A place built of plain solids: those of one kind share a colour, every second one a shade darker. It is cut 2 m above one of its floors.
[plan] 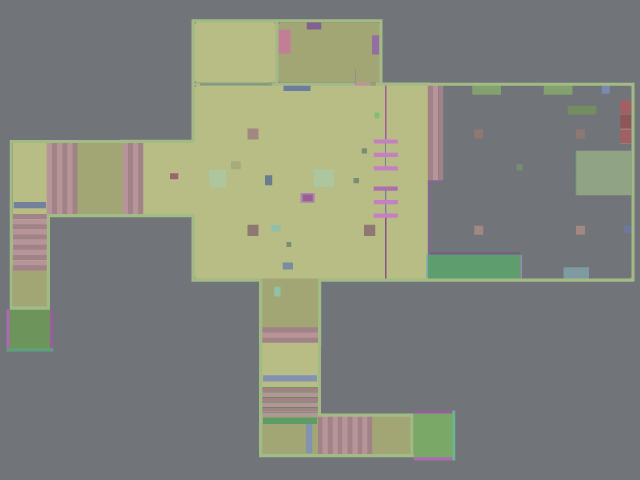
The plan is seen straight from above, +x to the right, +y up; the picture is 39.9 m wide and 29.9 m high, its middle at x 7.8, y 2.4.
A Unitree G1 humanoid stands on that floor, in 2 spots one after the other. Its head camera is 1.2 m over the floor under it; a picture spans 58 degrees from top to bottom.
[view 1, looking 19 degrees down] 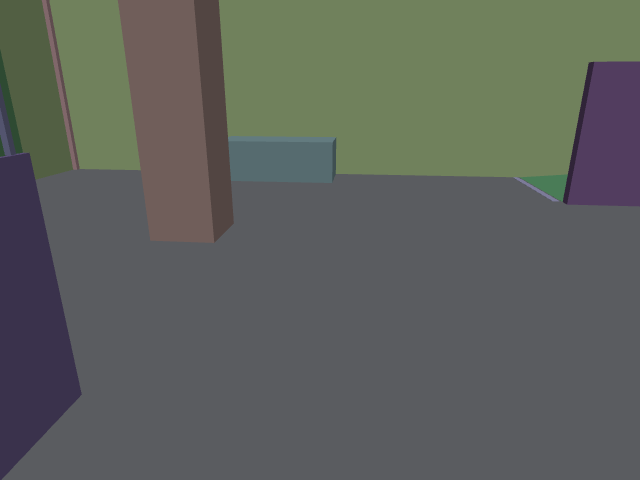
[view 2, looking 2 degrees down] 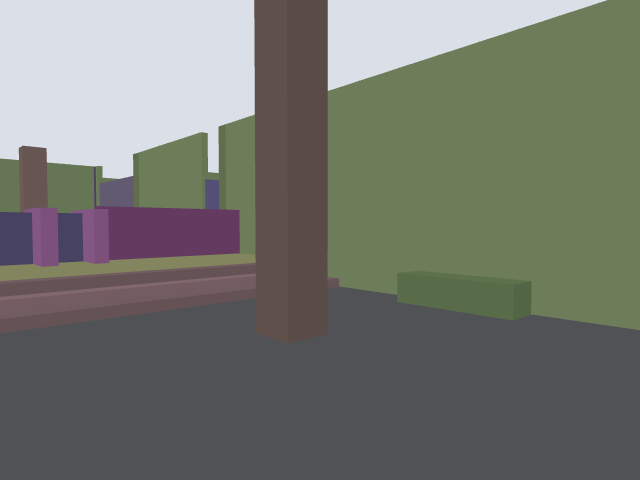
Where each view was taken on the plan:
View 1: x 22.51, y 6.58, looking -84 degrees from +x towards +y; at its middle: ground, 3.69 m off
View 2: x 21.36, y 6.00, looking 137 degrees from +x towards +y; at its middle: column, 4.65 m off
